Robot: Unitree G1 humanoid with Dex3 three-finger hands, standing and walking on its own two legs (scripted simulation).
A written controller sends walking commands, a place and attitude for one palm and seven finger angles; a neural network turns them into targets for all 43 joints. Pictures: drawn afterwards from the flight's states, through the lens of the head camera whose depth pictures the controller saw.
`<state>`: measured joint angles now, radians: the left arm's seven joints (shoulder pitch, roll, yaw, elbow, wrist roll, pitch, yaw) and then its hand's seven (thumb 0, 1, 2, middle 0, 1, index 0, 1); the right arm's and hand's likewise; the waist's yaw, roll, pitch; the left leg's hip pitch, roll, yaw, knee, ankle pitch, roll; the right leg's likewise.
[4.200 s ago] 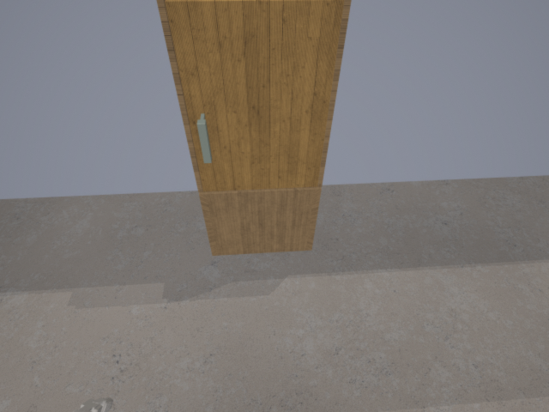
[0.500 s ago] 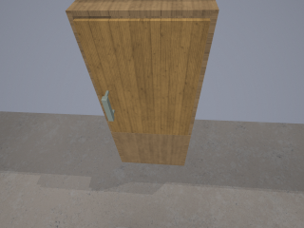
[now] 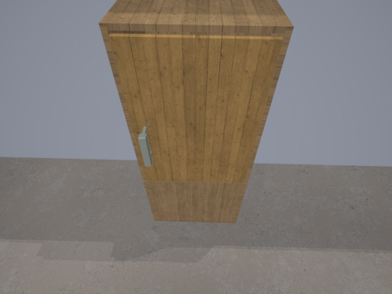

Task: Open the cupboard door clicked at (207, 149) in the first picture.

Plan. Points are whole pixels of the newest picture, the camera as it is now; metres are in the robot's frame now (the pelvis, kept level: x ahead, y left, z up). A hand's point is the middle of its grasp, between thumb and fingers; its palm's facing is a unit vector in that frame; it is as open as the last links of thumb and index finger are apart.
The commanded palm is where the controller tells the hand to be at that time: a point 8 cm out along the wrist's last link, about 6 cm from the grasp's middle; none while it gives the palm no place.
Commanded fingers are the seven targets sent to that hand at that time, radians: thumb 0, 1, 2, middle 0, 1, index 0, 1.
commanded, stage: come to a stop and stand still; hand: left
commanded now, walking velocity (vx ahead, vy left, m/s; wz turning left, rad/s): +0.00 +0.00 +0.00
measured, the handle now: (146, 146) +0.57 +0.21 -0.11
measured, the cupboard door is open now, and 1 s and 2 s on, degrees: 0 0 0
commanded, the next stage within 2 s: look again from close up in 0.14 s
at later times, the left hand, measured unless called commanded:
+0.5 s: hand out of the picture -0.01 +0.18 -0.17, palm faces +0.01 -0.98 -0.22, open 7.4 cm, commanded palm none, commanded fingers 0.00 0.90 0.90 -0.20 -0.30 -0.20 -0.30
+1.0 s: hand (112, 289) +0.15 +0.18 -0.07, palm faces +0.27 -0.94 -0.20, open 7.4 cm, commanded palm +0.10 +0.22 -0.08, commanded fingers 0.00 0.69 0.81 -0.22 -0.44 -0.22 -0.44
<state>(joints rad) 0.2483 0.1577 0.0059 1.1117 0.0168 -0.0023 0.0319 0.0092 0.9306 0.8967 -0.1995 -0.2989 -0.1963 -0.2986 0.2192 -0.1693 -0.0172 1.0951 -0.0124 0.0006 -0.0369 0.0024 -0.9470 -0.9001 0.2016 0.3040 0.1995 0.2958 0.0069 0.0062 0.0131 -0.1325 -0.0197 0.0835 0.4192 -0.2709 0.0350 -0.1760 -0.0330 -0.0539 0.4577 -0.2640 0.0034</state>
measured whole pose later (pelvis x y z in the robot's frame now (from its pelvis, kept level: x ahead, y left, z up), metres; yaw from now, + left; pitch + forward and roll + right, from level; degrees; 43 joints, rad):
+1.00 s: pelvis +0.00 -0.02 -0.01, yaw +2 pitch +1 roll +1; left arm 0.41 0.18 0.04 0.32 -0.14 -0.08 0.10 0.04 0.91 0.88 -0.20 -0.33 -0.20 -0.33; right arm 0.33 -0.23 0.00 0.89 0.03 -0.22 -0.08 0.02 -0.92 -0.90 0.20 0.30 0.20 0.30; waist -0.01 0.03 -0.02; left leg -0.26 0.00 0.05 0.55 -0.32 0.01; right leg -0.28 -0.03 -0.09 0.58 -0.32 -0.02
